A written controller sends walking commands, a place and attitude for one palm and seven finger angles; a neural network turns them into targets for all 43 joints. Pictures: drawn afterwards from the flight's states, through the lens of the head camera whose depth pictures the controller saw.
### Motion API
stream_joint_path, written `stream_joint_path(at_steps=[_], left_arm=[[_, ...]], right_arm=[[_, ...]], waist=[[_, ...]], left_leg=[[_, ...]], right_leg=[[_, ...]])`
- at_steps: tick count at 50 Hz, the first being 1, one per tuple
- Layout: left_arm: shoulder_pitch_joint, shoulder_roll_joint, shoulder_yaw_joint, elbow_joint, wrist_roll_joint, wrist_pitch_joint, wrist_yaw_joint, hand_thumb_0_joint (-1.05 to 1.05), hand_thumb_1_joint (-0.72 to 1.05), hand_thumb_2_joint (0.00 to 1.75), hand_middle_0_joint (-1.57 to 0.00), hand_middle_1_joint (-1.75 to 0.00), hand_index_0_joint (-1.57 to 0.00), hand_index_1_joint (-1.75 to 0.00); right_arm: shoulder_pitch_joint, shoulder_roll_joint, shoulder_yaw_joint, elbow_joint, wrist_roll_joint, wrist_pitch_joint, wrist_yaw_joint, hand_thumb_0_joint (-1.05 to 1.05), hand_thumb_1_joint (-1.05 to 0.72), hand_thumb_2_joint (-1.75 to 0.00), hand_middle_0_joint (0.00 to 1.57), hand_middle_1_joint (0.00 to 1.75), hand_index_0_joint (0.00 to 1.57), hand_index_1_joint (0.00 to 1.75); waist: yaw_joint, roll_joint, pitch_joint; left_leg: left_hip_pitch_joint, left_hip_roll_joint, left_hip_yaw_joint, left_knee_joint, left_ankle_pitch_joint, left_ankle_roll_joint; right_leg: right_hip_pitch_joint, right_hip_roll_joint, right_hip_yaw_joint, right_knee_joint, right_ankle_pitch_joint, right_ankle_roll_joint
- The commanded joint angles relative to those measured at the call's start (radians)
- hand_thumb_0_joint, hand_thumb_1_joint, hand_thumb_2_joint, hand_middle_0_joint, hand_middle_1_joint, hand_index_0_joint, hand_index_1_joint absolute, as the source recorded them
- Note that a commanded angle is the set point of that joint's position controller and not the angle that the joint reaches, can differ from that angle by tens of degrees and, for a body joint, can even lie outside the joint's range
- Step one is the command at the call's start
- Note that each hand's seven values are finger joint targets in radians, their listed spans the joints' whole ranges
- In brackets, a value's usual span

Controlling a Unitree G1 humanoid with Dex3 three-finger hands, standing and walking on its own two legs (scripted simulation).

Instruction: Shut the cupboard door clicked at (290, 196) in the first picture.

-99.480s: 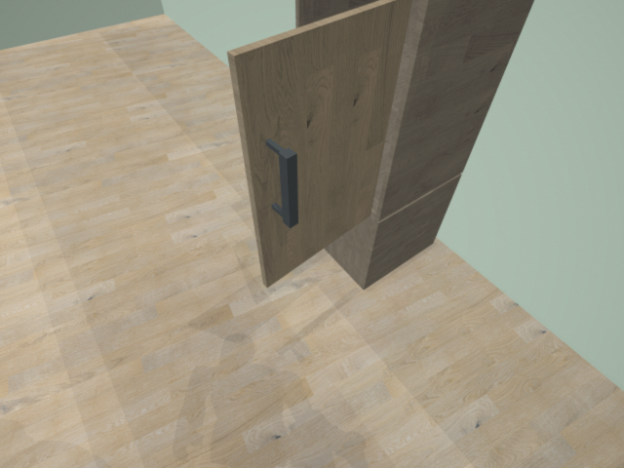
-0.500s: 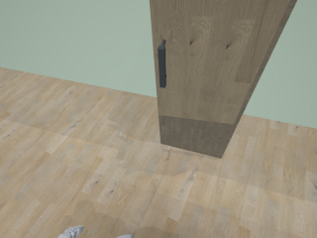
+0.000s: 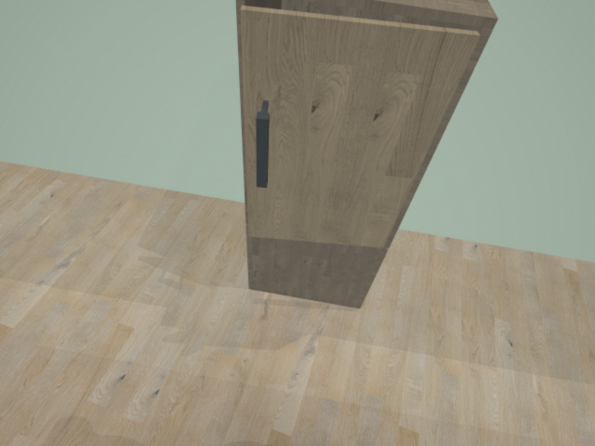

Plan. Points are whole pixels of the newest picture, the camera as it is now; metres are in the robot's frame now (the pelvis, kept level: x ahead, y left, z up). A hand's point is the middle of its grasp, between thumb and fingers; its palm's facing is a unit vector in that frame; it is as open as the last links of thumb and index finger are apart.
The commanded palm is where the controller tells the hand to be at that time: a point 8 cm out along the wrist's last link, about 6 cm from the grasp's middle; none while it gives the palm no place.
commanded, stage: take the last steps up to it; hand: left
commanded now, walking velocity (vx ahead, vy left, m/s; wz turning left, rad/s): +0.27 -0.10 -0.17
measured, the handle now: (263, 146) +0.66 +0.11 +0.00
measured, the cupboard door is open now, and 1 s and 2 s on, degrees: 6 6 6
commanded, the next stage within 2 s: come to a stop and stand still in 0.54 s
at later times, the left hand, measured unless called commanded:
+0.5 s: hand out of the picture +0.13 +0.10 -0.17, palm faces -0.04 -0.98 -0.19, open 7.3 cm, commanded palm none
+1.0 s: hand (252, 394) +0.23 +0.08 -0.18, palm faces -0.01 -0.97 -0.22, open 7.3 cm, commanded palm none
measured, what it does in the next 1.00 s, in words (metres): walks ahead: right foot, then left foot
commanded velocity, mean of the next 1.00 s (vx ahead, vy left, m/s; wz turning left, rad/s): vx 0.05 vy -0.02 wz -0.02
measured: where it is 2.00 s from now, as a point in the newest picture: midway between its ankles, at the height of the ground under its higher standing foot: outside the picture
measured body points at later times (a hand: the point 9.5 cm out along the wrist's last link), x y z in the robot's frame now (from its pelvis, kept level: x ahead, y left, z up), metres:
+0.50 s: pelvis +0.10 -0.08 +0.00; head +0.12 -0.08 +0.45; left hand +0.14 +0.15 -0.15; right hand +0.10 -0.33 -0.15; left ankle +0.14 +0.04 -0.69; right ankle +0.05 -0.16 -0.74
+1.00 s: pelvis +0.19 -0.11 -0.01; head +0.22 -0.11 +0.44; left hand +0.23 +0.13 -0.16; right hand +0.25 -0.35 -0.16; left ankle +0.22 +0.01 -0.74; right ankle +0.18 -0.22 -0.74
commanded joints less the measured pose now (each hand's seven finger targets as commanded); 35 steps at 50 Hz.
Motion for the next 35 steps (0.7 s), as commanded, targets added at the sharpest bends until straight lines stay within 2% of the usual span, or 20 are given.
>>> stream_joint_path(at_steps=[1,4,7,9,11,12,13,14,15,16,17,19,21,27,30,31,32,33,34,35], left_arm=[[-0.058,0.05,0.012,-0.086,-0.003,-0.038,-0.019,0.0,0.9,0.9,-0.2,-0.3,-0.2,-0.3],[-0.095,0.027,0.004,-0.09,-0.004,-0.044,-0.024,0.0,0.9,0.9,-0.2,-0.3,-0.2,-0.3],[-0.123,0.018,-0.001,-0.09,-0.005,-0.05,-0.029,0.0,0.9,0.9,-0.2,-0.3,-0.2,-0.3],[-0.085,0.02,0.0,-0.074,-0.006,-0.054,-0.03,0.0,0.9,0.9,-0.2,-0.3,-0.2,-0.3],[0.024,0.042,0.009,-0.025,-0.005,-0.064,-0.026,0.0,0.9,0.9,-0.2,-0.3,-0.2,-0.3],[0.114,0.083,0.021,0.006,-0.004,-0.076,-0.017,0.0,0.9,0.9,-0.2,-0.3,-0.2,-0.3],[0.216,0.186,0.04,0.041,0.002,-0.09,-0.001,0.0,0.9,0.9,-0.2,-0.3,-0.2,-0.3],[0.245,0.216,0.041,0.053,-0.013,-0.087,0.013,0.0,0.9,0.9,-0.2,-0.3,-0.2,-0.3],[0.194,0.193,0.033,0.041,-0.016,-0.085,0.017,0.0,0.9,0.9,-0.2,-0.3,-0.2,-0.3],[0.139,0.142,0.028,0.041,-0.014,-0.092,0.028,0.0,0.9,0.9,-0.2,-0.3,-0.2,-0.3],[0.105,0.109,0.015,0.035,-0.015,-0.096,0.03,0.0,0.9,0.9,-0.2,-0.3,-0.2,-0.3],[0.058,0.053,-0.005,0.028,-0.016,-0.11,0.033,0.0,0.9,0.9,-0.2,-0.3,-0.2,-0.3],[0.061,0.05,-0.009,0.037,-0.012,-0.122,0.035,0.0,0.9,0.9,-0.2,-0.3,-0.2,-0.3],[0.123,0.057,-0.012,0.096,-0.012,-0.133,0.04,0.0,0.9,0.9,-0.2,-0.3,-0.2,-0.3],[0.114,0.046,-0.016,0.116,-0.022,-0.127,0.042,0.0,0.9,0.9,-0.2,-0.3,-0.2,-0.3],[0.132,0.022,-0.02,0.116,-0.021,-0.124,0.042,0.0,0.9,0.9,-0.2,-0.3,-0.2,-0.3],[0.159,-0.009,-0.026,0.105,-0.03,-0.121,0.046,0.0,0.9,0.9,-0.2,-0.3,-0.2,-0.3],[0.167,-0.04,-0.042,0.095,-0.039,-0.117,0.048,0.0,0.9,0.9,-0.2,-0.3,-0.2,-0.3],[0.152,-0.035,-0.045,0.089,-0.028,-0.105,0.057,0.0,0.9,0.9,-0.2,-0.3,-0.2,-0.3],[0.136,-0.046,-0.045,0.102,-0.024,-0.088,0.06,0.0,0.9,0.9,-0.2,-0.3,-0.2,-0.3]], right_arm=[[0.096,-0.206,-0.062,-0.024,0.004,-0.033,-0.015,0.0,-0.9,-0.9,0.2,0.3,0.2,0.3],[0.146,-0.211,-0.072,0.013,0.002,-0.038,-0.011,0.0,-0.9,-0.9,0.2,0.3,0.2,0.3],[0.147,-0.219,-0.08,0.032,0.0,-0.033,-0.004,0.0,-0.9,-0.9,0.2,0.3,0.2,0.3],[0.116,-0.23,-0.085,0.035,0.001,-0.03,0.001,0.0,-0.9,-0.9,0.2,0.3,0.2,0.3],[0.093,-0.213,-0.08,0.046,0.008,-0.027,0.007,0.0,-0.9,-0.9,0.2,0.3,0.2,0.3],[0.077,-0.182,-0.075,0.042,0.016,-0.03,0.013,0.0,-0.9,-0.9,0.2,0.3,0.2,0.3],[0.051,-0.102,-0.055,0.013,0.03,-0.034,0.02,0.0,-0.9,-0.9,0.2,0.3,0.2,0.3],[-0.017,-0.122,-0.053,-0.018,0.023,-0.027,0.021,0.0,-0.9,-0.9,0.2,0.3,0.2,0.3],[-0.022,-0.127,-0.061,-0.017,0.02,-0.027,0.026,0.0,-0.9,-0.9,0.2,0.3,0.2,0.3],[-0.002,-0.115,-0.067,0.007,0.017,-0.021,0.024,0.0,-0.9,-0.9,0.2,0.3,0.2,0.3],[0.004,-0.126,-0.064,0.026,0.014,-0.023,0.024,0.0,-0.9,-0.9,0.2,0.3,0.2,0.3],[0.039,-0.1,-0.062,0.052,0.011,-0.017,0.03,0.0,-0.9,-0.9,0.2,0.3,0.2,0.3],[0.065,-0.06,-0.055,0.064,0.013,-0.015,0.036,0.0,-0.9,-0.9,0.2,0.3,0.2,0.3],[-0.002,-0.044,-0.043,0.04,0.019,-0.032,0.036,0.0,-0.9,-0.9,0.2,0.3,0.2,0.3],[0.067,-0.058,-0.038,0.079,0.017,-0.048,0.025,0.0,-0.9,-0.9,0.2,0.3,0.2,0.3],[0.146,-0.097,-0.049,0.103,0.014,-0.059,0.021,0.0,-0.9,-0.9,0.2,0.3,0.2,0.3],[0.225,-0.164,-0.057,0.118,0.006,-0.065,0.009,0.0,-0.9,-0.9,0.2,0.3,0.2,0.3],[0.25,-0.201,-0.058,0.125,0.008,-0.057,-0.003,0.0,-0.9,-0.9,0.2,0.3,0.2,0.3],[0.191,-0.187,-0.046,0.111,0.012,-0.042,-0.012,0.0,-0.9,-0.9,0.2,0.3,0.2,0.3],[0.105,-0.149,-0.03,0.095,0.016,-0.04,-0.023,0.0,-0.9,-0.9,0.2,0.3,0.2,0.3]], waist=[[-0.036,0.175,-0.002],[-0.056,0.194,-0.014],[-0.062,0.214,0.01],[-0.037,0.227,0.013],[0.016,0.155,-0.007],[0.064,0.056,-0.029],[0.107,-0.236,-0.054],[0.127,-0.255,-0.014],[0.097,-0.154,0.032],[0.06,-0.197,0.048],[0.044,-0.172,0.067],[-0.003,-0.081,0.066],[-0.024,-0.035,0.053],[-0.001,-0.025,0.021],[-0.041,-0.009,-0.005],[-0.063,0.052,-0.039],[-0.079,0.189,-0.106],[-0.068,0.298,-0.129],[-0.044,0.195,-0.076],[-0.016,0.232,-0.029]], left_leg=[[0.162,0.258,-0.244,-0.292,-0.015,0.117],[0.214,0.266,-0.196,-0.284,0.038,0.124],[0.16,0.268,-0.162,-0.277,0.003,0.126],[0.093,0.267,-0.146,-0.252,-0.044,0.12],[-0.018,0.2,-0.084,-0.132,-0.068,0.071],[-0.135,0.136,-0.011,0.005,-0.113,0.03],[-0.352,0.003,0.101,0.261,-0.282,-0.022],[-0.414,-0.003,0.01,0.463,-0.391,-0.017],[-0.44,0.019,-0.046,0.55,-0.313,-0.01],[-0.431,0.044,-0.063,0.58,-0.234,-0.011],[-0.419,0.058,-0.074,0.587,-0.187,-0.017],[-0.34,0.063,-0.062,0.55,-0.106,-0.031],[-0.278,0.048,-0.032,0.474,-0.065,-0.04],[-0.232,0.021,-0.01,0.194,-0.024,-0.033],[-0.024,-0.026,0.019,0.012,0.129,-0.018],[0.127,0.009,-0.05,-0.02,0.273,0.005],[0.287,0.176,-0.249,-0.043,0.477,0.088],[0.337,0.352,-0.418,-0.108,0.732,0.202],[0.21,0.358,-0.383,-0.139,0.696,0.231],[0.116,0.32,-0.354,-0.168,0.715,0.204]], right_leg=[[-0.169,-0.056,-0.009,0.007,0.059,0.011],[-0.158,-0.067,-0.033,-0.119,0.071,0.013],[-0.064,-0.063,-0.068,-0.279,0.054,0.008],[0.047,-0.047,-0.093,-0.374,0.065,0.001],[0.269,-0.009,-0.117,-0.553,0.193,-0.009],[0.429,-0.069,-0.034,-0.639,0.172,-0.032],[0.571,-0.295,0.287,-0.757,0.032,-0.121],[0.482,-0.406,0.442,-0.856,-0.033,-0.204],[0.419,-0.392,0.388,-0.871,-0.092,-0.226],[0.381,-0.352,0.364,-0.871,-0.079,-0.21],[0.352,-0.334,0.317,-0.857,0.017,-0.212],[0.282,-0.287,0.145,-0.836,0.259,-0.201],[0.262,-0.265,0.073,-0.82,0.406,-0.194],[0.386,-0.274,0.068,-0.753,0.618,-0.202],[0.34,-0.214,0.023,-0.618,0.657,-0.147],[0.256,-0.167,-0.011,-0.469,0.615,-0.108],[0.114,-0.078,-0.068,-0.299,0.38,-0.059],[0.011,-0.018,-0.097,-0.119,-0.113,-0.026],[0.045,-0.039,-0.022,-0.08,-0.214,-0.029],[0.064,-0.075,0.006,-0.109,-0.169,-0.011]])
